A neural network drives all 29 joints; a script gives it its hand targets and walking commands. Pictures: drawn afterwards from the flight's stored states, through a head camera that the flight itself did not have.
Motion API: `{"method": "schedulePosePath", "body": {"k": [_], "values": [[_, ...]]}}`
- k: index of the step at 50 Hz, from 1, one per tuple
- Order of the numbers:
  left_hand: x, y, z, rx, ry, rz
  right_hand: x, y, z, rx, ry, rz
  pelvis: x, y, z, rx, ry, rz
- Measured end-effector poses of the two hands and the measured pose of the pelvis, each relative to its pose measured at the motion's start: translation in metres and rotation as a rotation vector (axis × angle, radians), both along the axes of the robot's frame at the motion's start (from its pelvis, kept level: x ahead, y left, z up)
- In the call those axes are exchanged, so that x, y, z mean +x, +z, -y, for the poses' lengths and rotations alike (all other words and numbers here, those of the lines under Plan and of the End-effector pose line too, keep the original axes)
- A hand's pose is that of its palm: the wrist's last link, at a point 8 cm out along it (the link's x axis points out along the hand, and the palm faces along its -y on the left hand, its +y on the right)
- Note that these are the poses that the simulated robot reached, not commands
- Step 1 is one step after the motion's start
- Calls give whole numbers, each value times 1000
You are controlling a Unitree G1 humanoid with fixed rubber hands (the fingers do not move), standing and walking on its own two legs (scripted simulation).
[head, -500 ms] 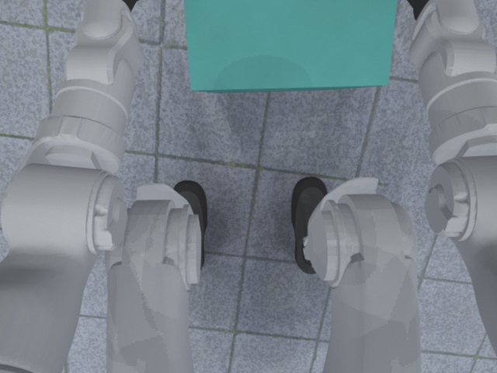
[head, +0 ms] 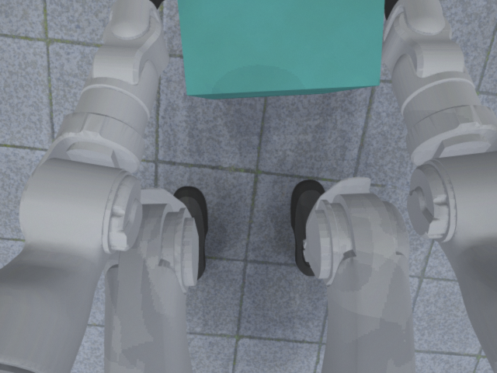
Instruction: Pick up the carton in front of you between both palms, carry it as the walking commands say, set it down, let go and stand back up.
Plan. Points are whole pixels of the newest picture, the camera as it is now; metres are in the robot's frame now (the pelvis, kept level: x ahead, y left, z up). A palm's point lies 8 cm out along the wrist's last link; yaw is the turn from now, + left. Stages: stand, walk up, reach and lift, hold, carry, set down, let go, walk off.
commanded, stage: reach and lift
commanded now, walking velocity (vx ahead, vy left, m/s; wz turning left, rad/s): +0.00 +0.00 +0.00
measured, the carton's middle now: (271, 19) +0.53 -0.05 -0.25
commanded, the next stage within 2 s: none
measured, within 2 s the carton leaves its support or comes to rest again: leaves its support in 0.26 s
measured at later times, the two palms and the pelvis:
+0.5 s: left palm out of the picture +0.53 +0.11 -0.09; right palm out of the picture +0.51 -0.19 -0.09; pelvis +0.00 +0.00 +0.01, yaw -1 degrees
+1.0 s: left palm out of the picture +0.49 +0.11 +0.08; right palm out of the picture +0.47 -0.19 +0.08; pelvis +0.01 +0.01 +0.14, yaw -2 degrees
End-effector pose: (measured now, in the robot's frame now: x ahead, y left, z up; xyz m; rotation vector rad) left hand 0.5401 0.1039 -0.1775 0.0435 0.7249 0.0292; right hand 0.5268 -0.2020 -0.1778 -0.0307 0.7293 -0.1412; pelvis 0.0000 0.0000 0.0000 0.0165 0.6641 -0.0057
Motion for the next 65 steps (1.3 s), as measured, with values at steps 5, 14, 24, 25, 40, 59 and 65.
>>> {"method": "schedulePosePath", "body": {"k": [5, 14, 24, 25, 40, 59, 65], "values": [[1, 1, 4, 8, 37, -9, 1, 1, 0, -6, -2, -19, -1, 0, 1, -1, -4, 9], [4, 8, -2, 13, 47, -34, 2, 4, -5, 6, 7, -51, 5, -10, 3, 0, 0, 12], [-11, 79, -5, -12, 86, 57, -15, 71, -12, 38, -23, 37, 5, 5, 0, 0, -8, -15], [-14, 90, -4, -20, 87, 65, -18, 84, -11, 41, -29, 44, 4, 9, -1, -1, -10, -17], [-39, 209, -5, -22, 89, 38, -46, 205, -13, 36, -45, 16, -2, 93, -5, -2, -26, -70], [-64, 319, -13, -34, 99, 46, -72, 314, -20, 54, -62, 26, 32, 188, -5, -6, -33, 9], [-75, 361, -16, -34, 104, 43, -82, 355, -23, 57, -61, 23, 45, 224, -4, -9, -35, 70]]}}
